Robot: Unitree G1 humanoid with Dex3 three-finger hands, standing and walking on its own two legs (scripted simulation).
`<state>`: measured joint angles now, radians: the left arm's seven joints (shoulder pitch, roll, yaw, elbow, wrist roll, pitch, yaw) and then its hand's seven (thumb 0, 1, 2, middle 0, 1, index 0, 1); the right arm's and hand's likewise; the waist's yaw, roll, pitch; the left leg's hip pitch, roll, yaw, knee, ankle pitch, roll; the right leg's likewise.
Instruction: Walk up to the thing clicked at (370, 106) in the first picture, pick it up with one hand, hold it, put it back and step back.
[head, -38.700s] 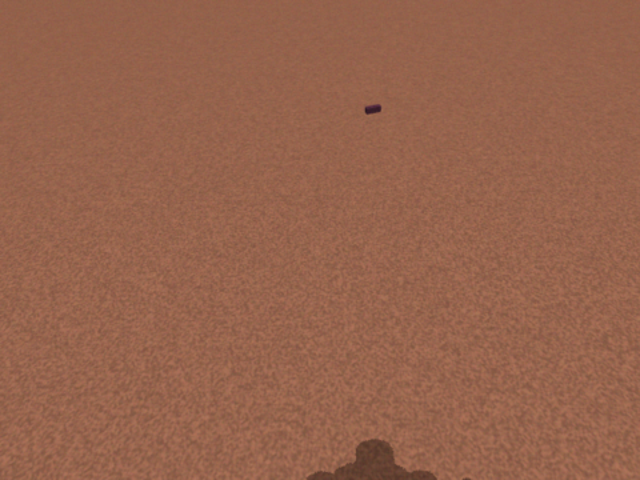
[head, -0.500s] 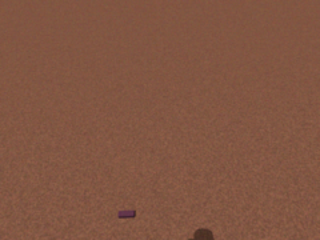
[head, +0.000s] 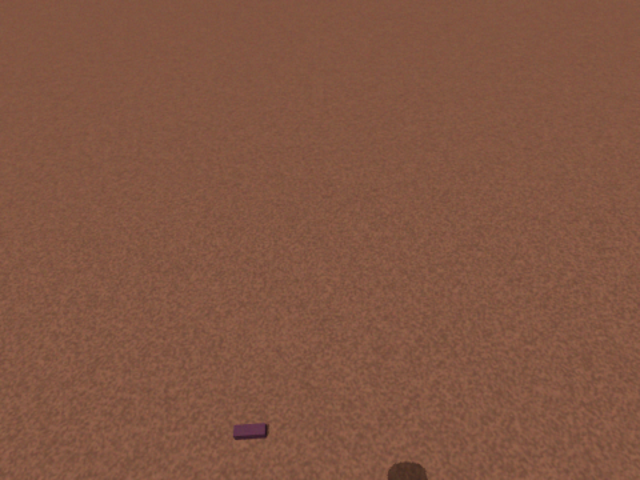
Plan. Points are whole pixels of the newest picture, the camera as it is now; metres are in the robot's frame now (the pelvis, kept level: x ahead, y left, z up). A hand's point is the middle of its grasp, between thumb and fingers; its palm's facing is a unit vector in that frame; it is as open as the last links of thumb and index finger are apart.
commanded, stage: stand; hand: left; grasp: from above
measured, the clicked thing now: (250, 431) +0.43 +0.28 -0.77
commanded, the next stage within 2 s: step back in 0.04 s
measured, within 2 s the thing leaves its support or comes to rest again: neither
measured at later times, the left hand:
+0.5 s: hand out of the picture +0.07 +0.32 -0.18, palm faces -0.04 -0.93 -0.36, open 7.4 cm
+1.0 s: hand out of the picture -0.12 +0.29 -0.15, palm faces -0.08 -0.91 -0.41, open 7.4 cm
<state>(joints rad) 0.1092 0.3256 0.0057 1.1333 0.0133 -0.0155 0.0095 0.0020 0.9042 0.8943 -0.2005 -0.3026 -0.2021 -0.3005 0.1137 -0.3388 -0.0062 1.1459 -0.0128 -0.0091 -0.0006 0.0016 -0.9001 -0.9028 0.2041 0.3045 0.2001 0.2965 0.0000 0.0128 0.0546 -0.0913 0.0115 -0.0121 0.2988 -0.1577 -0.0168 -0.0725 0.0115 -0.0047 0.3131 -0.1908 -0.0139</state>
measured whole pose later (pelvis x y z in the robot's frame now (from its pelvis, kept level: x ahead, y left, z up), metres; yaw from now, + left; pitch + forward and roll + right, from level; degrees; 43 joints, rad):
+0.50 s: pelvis -0.08 +0.06 -0.01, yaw -1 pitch -1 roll -1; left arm 0.03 0.41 0.05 0.90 0.00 0.06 0.03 0.00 0.91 0.89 -0.20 -0.30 -0.20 -0.30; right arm 0.14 -0.35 -0.05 0.95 -0.03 0.03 0.00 0.00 -0.90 -0.90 0.21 0.30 0.20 0.30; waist -0.02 -0.05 0.21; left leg -0.26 -0.03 0.00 0.55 -0.26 0.05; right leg -0.45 0.12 0.18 1.10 -0.51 -0.01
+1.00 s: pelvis -0.21 +0.03 -0.02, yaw -5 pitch -2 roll +2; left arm 0.22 0.34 0.07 0.86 0.04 0.06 -0.01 0.00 0.90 0.89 -0.20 -0.30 -0.20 -0.30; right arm 0.15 -0.41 -0.06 0.89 0.00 0.05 -0.02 0.00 -0.90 -0.90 0.21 0.30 0.20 0.30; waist 0.02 0.03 0.14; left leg -0.51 -0.12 -0.12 1.06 -0.43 -0.01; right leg -0.24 -0.01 0.03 0.60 -0.32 -0.02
